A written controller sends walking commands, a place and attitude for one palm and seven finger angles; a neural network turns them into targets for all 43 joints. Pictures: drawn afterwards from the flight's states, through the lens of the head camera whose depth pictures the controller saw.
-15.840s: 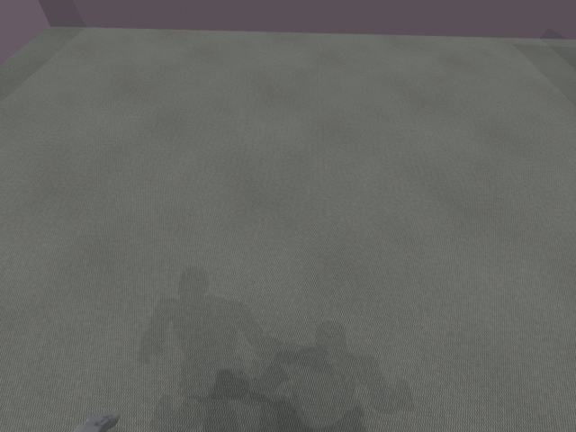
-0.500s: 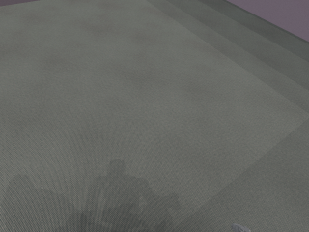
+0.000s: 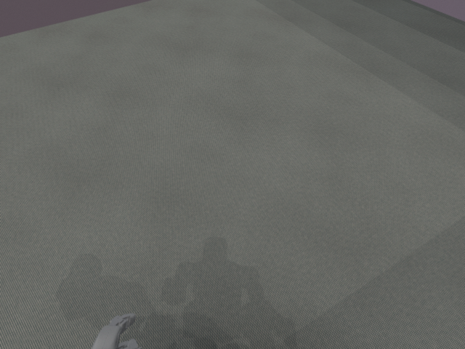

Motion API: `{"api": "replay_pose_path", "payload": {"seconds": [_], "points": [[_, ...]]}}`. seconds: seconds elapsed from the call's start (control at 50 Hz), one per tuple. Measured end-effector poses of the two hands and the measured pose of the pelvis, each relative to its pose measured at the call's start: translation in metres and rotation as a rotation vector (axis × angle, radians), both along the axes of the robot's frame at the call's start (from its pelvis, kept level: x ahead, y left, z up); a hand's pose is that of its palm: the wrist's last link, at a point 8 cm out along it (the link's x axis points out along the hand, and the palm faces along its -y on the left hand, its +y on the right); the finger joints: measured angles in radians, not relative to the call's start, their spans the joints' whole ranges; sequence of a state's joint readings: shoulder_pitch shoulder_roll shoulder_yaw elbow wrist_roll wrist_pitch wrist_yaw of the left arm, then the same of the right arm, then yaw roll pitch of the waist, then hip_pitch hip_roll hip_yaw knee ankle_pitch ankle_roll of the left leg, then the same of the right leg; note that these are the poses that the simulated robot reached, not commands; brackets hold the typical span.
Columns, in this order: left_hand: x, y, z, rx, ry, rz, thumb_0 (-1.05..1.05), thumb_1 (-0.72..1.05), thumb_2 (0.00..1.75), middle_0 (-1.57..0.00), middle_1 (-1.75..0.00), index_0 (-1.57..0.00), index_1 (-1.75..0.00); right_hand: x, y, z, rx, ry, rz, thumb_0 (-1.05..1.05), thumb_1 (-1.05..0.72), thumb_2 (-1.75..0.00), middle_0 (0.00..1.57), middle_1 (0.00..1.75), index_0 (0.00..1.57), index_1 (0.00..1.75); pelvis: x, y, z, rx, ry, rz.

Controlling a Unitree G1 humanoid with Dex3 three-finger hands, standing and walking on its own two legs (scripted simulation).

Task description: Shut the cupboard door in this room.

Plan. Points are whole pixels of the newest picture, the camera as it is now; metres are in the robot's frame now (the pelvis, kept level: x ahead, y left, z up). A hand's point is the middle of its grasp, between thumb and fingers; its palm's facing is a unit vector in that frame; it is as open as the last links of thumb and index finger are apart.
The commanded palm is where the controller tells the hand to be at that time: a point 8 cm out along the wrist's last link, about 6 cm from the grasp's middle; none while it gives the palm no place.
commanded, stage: turn or walk to find it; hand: left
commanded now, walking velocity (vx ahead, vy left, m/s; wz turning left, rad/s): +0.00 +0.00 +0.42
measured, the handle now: out of the picture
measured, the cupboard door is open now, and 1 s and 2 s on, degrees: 80 80 80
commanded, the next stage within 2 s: stand and wait in 1.46 s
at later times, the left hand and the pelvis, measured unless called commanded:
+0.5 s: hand out of the picture -0.07 +0.22 -0.18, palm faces +0.30 -0.92 -0.25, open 7.3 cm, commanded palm none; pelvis -0.03 +0.02 -0.01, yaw +15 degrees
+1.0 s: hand out of the picture -0.01 +0.24 -0.14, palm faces +0.40 -0.88 -0.27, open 7.4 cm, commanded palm none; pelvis -0.05 +0.01 +0.00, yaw +24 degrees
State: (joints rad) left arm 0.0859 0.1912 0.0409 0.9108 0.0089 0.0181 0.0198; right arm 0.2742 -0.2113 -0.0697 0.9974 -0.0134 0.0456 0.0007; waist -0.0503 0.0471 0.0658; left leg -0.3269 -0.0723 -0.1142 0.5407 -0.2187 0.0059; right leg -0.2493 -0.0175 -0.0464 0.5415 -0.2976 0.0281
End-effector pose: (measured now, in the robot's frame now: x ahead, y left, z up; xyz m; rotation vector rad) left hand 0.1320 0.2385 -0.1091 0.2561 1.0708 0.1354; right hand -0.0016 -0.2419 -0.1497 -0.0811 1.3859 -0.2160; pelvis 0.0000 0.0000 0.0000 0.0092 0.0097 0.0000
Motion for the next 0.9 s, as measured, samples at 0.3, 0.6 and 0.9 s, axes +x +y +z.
{"api": "replay_pose_path", "payload": {"seconds": [0.3, 0.6, 0.9], "points": [[-0.119, -0.015, 0.003, -0.009, 0.114, 0.227, 0.00, 0.91, 0.90, -0.20, -0.30, -0.20, -0.30, 0.038, -0.029, 0.006, -0.007, 0.010, 0.180, 0.01, -0.91, -0.89, 0.20, 0.30, 0.20, 0.30, -0.013, -0.017, 0.010, 0.034, -0.022, 0.157], [-0.244, 0.047, -0.040, -0.077, 0.317, 0.450, 0.00, 0.91, 0.90, -0.20, -0.30, -0.20, -0.30, 0.142, 0.067, 0.038, -0.073, -0.250, 0.449, 0.01, -0.91, -0.89, 0.20, 0.30, 0.20, 0.30, -0.034, 0.034, -0.001, -0.014, -0.029, 0.272], [-0.187, 0.058, -0.010, -0.041, 0.088, 0.447, 0.00, 0.91, 0.90, -0.19, -0.30, -0.20, -0.30, 0.095, 0.069, 0.025, -0.009, -0.147, 0.465, 0.00, -0.91, -0.89, 0.21, 0.30, 0.20, 0.30, -0.047, 0.027, 0.008, -0.009, -0.026, 0.378]]}}
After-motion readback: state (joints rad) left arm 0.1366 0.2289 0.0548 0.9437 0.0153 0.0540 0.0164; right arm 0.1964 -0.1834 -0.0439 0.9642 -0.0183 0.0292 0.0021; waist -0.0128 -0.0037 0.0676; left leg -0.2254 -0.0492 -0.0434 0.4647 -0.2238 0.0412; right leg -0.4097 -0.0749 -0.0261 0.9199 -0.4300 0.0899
